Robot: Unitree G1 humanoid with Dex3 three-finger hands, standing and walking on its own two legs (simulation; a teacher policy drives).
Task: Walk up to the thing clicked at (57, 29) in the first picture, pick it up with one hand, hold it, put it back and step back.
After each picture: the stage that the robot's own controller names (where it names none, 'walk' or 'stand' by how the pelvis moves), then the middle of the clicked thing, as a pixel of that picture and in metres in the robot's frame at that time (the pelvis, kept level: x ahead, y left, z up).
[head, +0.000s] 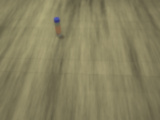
stand; (57, 27) +1.64 +0.33 -0.65
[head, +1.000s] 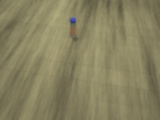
walk; (72, 28) +1.53 +0.14 -0.63
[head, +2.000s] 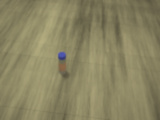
walk; (62, 63) +0.99 +0.17 -0.64
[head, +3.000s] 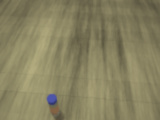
walk; (53, 105) +0.57 +0.22 -0.64
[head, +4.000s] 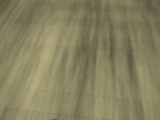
stand; out of the picture +0.38 +0.22 -0.64
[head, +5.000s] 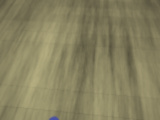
stand; out of the picture +0.39 +0.21 -0.65
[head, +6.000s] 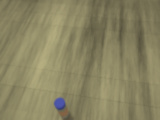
stand; (62, 108) +0.44 +0.18 -0.62
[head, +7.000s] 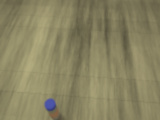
walk; (52, 109) +0.43 +0.24 -0.61
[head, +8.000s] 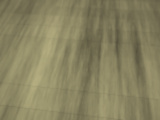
stand; out of the picture +0.31 +0.19 -0.62
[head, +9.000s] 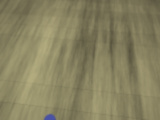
stand; out of the picture +0.37 +0.23 -0.62
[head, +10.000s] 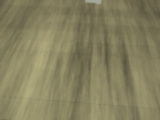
stand; out of the picture +0.32 +0.22 -0.64
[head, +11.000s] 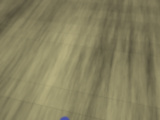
walk; out of the picture +0.39 +0.20 -0.66
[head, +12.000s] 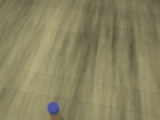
walk; (54, 113) +0.43 +0.18 -0.63
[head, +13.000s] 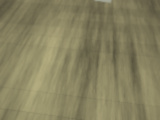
stand; out of the picture +0.37 +0.19 -0.63
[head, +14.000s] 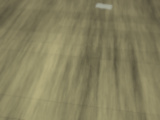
stand; out of the picture +0.34 +0.19 -0.66
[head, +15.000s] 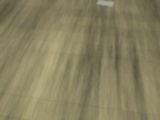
stand; out of the picture +0.32 +0.18 -0.66
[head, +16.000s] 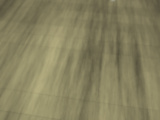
go down; out of the picture +0.33 +0.18 -0.65
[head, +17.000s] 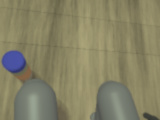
go down; (20, 68) +0.39 +0.25 -0.25
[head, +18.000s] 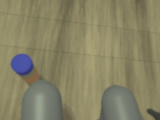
approach; (28, 72) +0.39 +0.25 -0.24
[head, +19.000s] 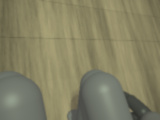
close in; out of the picture +0.34 +0.30 -0.14
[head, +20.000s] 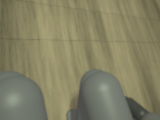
close; out of the picture +0.35 +0.30 -0.14
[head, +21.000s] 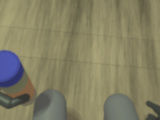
lift; (17, 84) +0.31 +0.22 +0.00
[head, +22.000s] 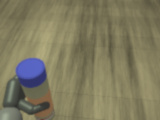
hold; (39, 95) +0.30 +0.15 +0.05
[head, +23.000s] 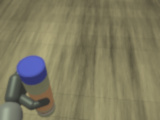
hold; (40, 91) +0.31 +0.15 +0.04
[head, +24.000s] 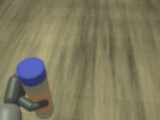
hold; (39, 92) +0.31 +0.16 +0.04
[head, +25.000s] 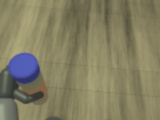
crouch; (33, 83) +0.34 +0.17 -0.02
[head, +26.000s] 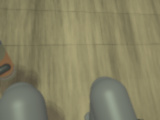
lower; out of the picture +0.40 +0.25 -0.09
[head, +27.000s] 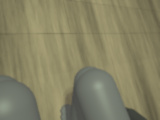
lower; out of the picture +0.37 +0.29 -0.15
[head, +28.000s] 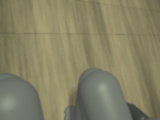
lower; out of the picture +0.36 +0.29 -0.15
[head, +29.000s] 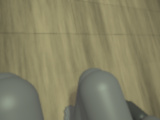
lower; out of the picture +0.35 +0.29 -0.16
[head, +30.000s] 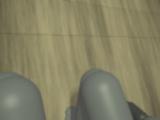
lower; out of the picture +0.34 +0.29 -0.16
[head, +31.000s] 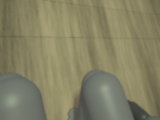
open; out of the picture +0.34 +0.28 -0.16
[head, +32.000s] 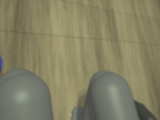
stand; out of the picture +0.33 +0.27 -0.16
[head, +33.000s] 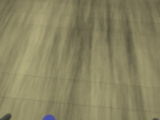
stand; out of the picture +0.32 +0.19 -0.53
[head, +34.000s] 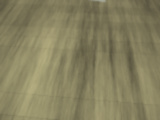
stand; out of the picture +0.33 +0.18 -0.59
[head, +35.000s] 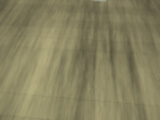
stand; out of the picture +0.32 +0.18 -0.59
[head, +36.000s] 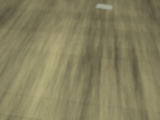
stand; out of the picture +0.33 +0.16 -0.65
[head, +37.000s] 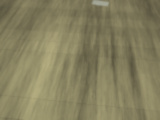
stand; out of the picture +0.30 +0.17 -0.66
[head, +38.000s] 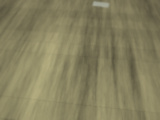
stand; out of the picture +0.30 +0.17 -0.66
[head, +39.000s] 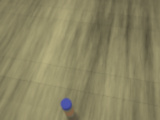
walk; (68, 108) +0.41 +0.16 -0.63
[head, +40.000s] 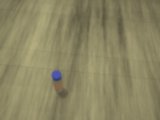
walk; (57, 82) +0.66 +0.18 -0.64
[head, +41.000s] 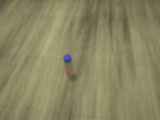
stand; (68, 66) +0.94 +0.20 -0.63
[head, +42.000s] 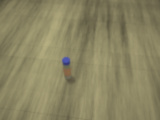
stand; (67, 68) +0.94 +0.18 -0.66
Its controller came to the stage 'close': yes
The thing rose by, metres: 0.68
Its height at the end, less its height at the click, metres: +0.00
